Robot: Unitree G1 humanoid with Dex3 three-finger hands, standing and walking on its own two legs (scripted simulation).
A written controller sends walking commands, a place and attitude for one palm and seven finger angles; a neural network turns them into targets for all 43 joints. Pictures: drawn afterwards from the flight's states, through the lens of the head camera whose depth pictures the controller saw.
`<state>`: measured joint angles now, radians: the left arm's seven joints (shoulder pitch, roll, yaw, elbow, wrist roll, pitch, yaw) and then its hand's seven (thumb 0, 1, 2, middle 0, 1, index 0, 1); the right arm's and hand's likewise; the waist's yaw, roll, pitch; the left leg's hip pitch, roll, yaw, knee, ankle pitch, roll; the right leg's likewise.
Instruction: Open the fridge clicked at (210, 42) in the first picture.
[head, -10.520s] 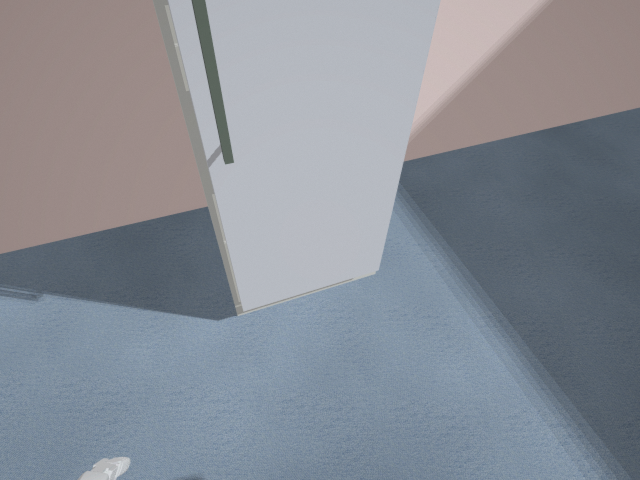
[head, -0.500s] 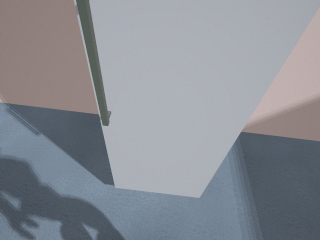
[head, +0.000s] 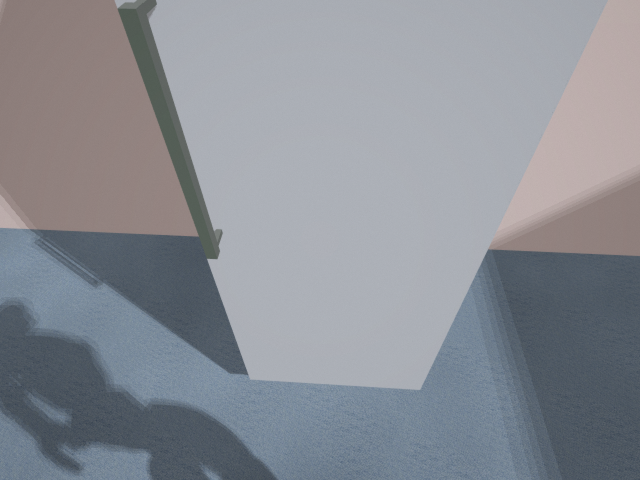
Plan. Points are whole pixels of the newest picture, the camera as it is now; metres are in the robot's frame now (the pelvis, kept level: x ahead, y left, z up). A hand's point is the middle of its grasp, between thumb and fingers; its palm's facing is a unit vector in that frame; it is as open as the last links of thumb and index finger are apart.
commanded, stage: look again from close up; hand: left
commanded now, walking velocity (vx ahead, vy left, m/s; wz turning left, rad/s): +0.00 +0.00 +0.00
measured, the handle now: (187, 155) +0.48 +0.21 +0.16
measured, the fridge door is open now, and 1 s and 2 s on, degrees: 0 0 0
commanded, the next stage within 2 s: none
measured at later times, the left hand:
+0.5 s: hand out of the picture -0.02 +0.23 -0.17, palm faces -0.01 -0.97 -0.23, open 7.4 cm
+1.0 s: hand out of the picture -0.08 +0.27 -0.17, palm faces +0.00 -0.96 -0.27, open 7.4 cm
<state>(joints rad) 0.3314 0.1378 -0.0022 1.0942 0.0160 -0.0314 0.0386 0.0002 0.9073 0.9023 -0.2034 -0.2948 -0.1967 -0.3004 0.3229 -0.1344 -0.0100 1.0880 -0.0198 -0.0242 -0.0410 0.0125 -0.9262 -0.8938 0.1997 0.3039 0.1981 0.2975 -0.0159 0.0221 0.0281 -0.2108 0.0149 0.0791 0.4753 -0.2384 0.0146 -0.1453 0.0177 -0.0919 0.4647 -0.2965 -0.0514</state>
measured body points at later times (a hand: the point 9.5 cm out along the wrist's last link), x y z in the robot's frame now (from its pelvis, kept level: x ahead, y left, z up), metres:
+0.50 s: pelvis -0.05 +0.03 +0.00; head -0.06 +0.04 +0.45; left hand -0.02 +0.28 -0.15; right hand -0.02 -0.23 -0.14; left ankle +0.01 +0.11 -0.74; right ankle -0.03 -0.08 -0.74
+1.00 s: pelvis -0.06 +0.06 +0.00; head -0.07 +0.07 +0.45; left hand -0.08 +0.32 -0.15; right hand -0.02 -0.21 -0.14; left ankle +0.01 +0.11 -0.74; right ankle -0.03 -0.08 -0.74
